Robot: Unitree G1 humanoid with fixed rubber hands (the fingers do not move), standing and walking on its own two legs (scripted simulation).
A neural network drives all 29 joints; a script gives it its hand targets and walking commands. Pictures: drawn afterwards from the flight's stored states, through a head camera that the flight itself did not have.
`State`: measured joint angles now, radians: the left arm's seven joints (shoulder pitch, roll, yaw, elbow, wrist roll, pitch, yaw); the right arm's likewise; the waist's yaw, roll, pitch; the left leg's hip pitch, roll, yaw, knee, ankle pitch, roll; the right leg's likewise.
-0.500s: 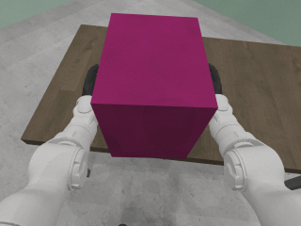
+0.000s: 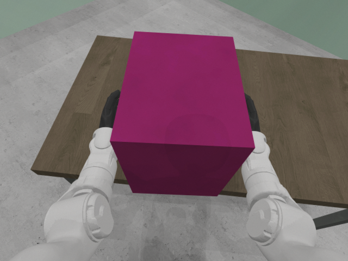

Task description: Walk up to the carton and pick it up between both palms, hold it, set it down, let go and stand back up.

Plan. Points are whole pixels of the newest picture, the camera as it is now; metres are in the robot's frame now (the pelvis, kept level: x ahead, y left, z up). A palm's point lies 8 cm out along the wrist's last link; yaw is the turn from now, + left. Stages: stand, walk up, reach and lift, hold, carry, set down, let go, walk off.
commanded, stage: reach and lift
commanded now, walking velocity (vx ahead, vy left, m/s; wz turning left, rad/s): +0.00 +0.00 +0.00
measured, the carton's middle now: (179, 120) +0.45 +0.01 +0.00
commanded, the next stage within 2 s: none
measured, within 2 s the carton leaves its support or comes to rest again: leaves its support in 0.92 s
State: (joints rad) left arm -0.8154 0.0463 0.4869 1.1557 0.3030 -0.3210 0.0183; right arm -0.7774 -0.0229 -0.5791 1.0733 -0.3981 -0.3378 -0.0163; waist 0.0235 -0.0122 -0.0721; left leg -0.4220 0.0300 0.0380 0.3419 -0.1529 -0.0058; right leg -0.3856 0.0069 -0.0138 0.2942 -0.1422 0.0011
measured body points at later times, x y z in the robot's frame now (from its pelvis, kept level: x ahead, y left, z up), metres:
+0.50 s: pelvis +0.00 -0.01 +0.00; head +0.08 +0.01 +0.44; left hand +0.42 +0.18 +0.04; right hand +0.43 -0.16 +0.05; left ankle -0.01 +0.12 -0.75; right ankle -0.02 -0.12 -0.75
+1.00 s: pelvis -0.01 -0.01 +0.00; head +0.04 +0.01 +0.45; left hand +0.40 +0.18 +0.05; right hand +0.42 -0.15 +0.06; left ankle -0.01 +0.12 -0.75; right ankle -0.02 -0.12 -0.75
